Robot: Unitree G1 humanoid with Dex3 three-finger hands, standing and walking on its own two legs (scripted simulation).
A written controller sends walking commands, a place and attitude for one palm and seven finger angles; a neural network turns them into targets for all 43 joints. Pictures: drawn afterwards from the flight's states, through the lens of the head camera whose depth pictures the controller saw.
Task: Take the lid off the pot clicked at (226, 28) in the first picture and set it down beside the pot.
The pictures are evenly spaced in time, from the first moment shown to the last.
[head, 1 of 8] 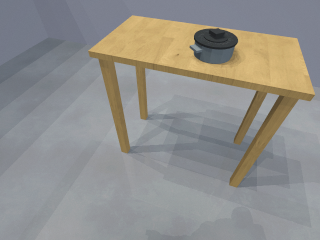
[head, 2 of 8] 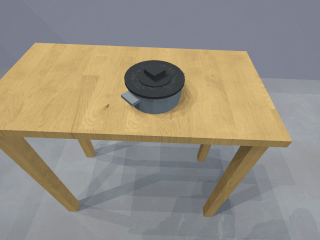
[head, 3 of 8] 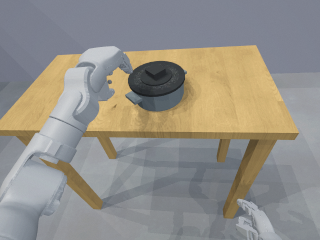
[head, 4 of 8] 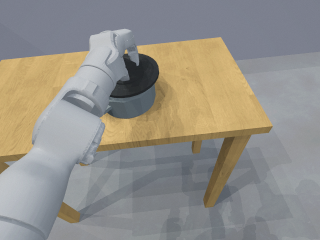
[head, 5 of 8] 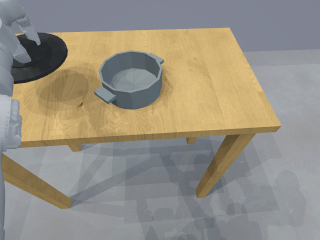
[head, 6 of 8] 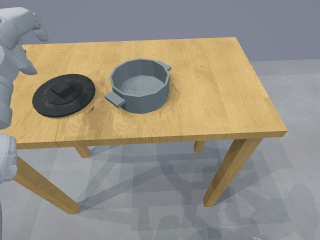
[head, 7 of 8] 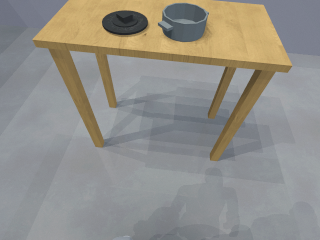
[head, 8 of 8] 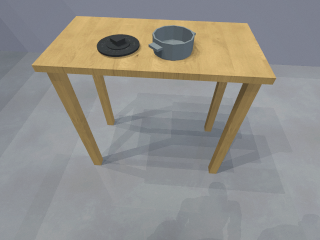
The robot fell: no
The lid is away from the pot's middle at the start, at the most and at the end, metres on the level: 0.00 0.25 0.23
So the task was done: yes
